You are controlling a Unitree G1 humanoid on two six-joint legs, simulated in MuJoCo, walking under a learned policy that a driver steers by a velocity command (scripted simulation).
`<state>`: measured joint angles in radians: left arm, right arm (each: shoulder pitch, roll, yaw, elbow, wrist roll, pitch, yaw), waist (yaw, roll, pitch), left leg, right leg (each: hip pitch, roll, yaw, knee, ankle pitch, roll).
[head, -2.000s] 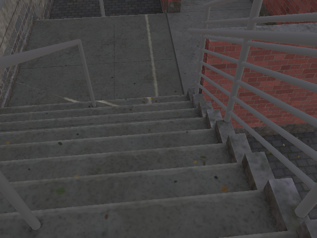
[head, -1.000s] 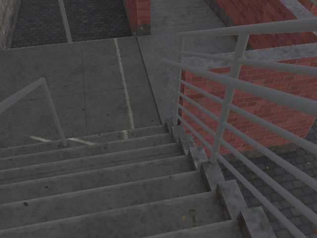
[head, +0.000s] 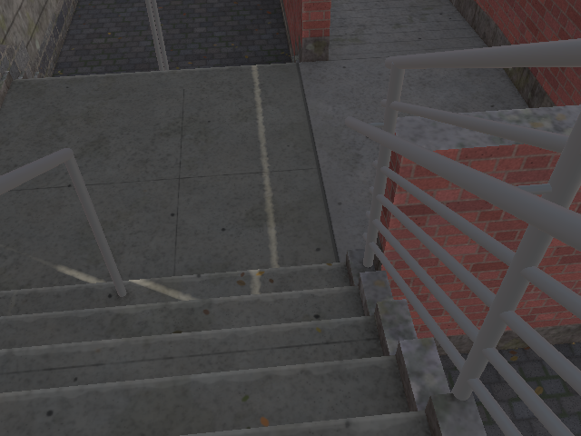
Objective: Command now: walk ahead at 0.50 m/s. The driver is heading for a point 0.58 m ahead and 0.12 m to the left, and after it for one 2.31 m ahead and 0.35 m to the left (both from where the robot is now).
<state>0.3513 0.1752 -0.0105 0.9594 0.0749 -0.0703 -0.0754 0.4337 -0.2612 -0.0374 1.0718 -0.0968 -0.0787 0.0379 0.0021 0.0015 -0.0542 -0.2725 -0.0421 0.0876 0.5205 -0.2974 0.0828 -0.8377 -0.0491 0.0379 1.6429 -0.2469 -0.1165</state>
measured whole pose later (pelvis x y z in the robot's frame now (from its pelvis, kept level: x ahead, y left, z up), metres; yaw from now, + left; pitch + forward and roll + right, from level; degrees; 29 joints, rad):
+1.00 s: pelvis +0.50 +0.06 -0.35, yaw +24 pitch +0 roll -2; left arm 0.49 0.18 -0.01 1.04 0.07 -0.07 -0.05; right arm 0.27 -0.27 -0.06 0.99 -0.08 -0.12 0.06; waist 0.05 0.02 0.04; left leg -0.31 -0.02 0.03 0.52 -0.20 0.08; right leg -0.34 -0.13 -0.07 1.77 -0.85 0.02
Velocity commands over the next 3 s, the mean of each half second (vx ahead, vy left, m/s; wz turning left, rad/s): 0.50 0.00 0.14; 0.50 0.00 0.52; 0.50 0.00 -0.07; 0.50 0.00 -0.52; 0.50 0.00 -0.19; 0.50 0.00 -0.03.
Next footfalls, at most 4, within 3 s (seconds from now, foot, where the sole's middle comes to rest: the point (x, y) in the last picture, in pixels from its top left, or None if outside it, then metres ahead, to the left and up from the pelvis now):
0.32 right None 0.32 -0.15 -0.94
0.92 left None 0.55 0.17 -1.12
1.44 right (286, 398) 0.87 0.06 -1.29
1.86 left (212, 360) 1.10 0.35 -1.47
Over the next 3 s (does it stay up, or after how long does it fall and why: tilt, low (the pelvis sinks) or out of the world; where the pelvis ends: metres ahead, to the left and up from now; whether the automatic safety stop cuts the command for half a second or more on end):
stays up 1.65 0.25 -1.05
